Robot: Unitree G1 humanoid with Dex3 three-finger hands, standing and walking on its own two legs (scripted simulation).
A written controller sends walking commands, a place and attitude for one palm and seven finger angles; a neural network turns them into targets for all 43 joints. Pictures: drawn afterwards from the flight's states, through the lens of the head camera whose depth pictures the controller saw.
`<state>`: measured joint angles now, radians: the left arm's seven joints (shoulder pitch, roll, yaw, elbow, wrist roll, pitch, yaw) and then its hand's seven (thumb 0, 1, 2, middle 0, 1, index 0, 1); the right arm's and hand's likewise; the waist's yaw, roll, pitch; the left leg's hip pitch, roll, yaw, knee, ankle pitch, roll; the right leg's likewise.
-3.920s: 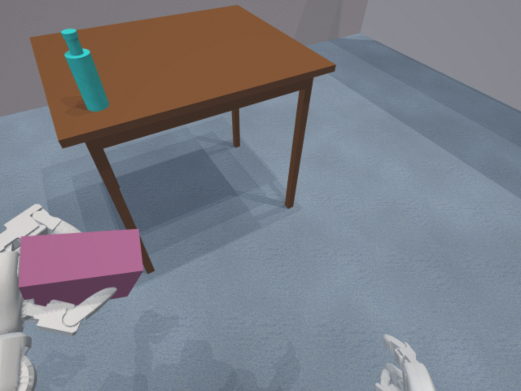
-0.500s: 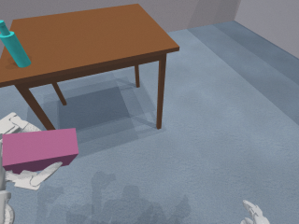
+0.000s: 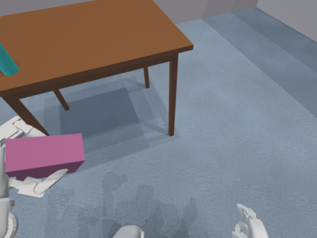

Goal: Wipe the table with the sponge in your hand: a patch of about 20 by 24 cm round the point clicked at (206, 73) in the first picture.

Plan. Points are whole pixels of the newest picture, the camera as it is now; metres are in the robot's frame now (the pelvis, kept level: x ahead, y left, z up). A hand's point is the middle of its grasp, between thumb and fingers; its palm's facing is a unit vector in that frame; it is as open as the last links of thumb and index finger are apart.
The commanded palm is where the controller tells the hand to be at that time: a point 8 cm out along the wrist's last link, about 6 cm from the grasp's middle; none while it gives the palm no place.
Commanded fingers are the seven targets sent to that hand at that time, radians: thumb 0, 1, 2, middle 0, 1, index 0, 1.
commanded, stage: take the last steps up to it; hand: left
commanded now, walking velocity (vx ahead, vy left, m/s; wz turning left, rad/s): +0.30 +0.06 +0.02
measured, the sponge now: (57, 157) +0.23 +0.21 +0.15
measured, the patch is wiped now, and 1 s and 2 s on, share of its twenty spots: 0.00 0.00 0.00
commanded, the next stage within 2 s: come to a stop and stand still in 1.58 s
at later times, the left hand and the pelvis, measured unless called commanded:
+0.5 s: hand (58, 99) +0.35 +0.24 +0.19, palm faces +0.34 -0.81 -0.47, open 9.2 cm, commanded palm +0.30 +0.28 +0.19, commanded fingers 0.00 0.10 1.30 -1.20 -1.60 -1.20 -1.60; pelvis +0.13 +0.01 +0.01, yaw -2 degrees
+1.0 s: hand (78, 65) +0.47 +0.23 +0.19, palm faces +0.43 -0.81 -0.40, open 9.2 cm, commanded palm +0.42 +0.27 +0.19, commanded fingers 0.00 0.10 1.30 -1.20 -1.60 -1.20 -1.60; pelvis +0.25 -0.01 +0.00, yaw -1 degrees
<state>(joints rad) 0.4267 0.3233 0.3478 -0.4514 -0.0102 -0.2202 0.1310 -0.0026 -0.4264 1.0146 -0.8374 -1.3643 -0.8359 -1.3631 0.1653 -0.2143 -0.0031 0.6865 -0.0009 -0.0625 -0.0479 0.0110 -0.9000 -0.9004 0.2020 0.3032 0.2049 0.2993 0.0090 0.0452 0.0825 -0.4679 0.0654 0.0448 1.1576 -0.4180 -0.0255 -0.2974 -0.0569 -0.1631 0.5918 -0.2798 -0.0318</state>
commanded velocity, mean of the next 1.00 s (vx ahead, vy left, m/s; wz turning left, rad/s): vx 0.30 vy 0.05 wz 0.01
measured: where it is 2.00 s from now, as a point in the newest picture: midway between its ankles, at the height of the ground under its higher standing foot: (175, 201)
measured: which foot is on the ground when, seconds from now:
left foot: up 0.00-0.16, down 0.18-0.56, up 0.58-0.94, down 0.96-1.00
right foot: down 0.00-0.20, up 0.22-0.54, down 0.56-0.98, up 1.00-1.00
